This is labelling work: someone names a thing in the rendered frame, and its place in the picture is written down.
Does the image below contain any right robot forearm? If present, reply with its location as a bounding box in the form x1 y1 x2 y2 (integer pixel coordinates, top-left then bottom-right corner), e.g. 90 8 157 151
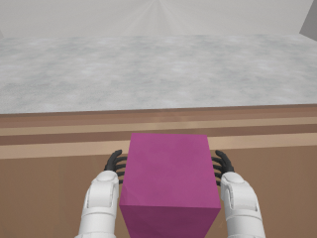
220 172 265 238

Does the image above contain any robot left hand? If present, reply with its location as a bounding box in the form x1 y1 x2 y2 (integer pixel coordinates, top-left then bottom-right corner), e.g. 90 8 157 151
104 150 128 184

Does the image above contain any robot right hand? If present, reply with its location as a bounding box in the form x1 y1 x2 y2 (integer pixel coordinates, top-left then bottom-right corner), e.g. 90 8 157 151
211 150 235 186

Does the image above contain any left robot forearm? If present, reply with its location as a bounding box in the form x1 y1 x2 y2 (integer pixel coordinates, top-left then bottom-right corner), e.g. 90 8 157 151
74 171 119 238

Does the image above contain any carton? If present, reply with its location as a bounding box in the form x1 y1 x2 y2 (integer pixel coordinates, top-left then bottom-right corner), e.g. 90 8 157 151
119 133 222 238

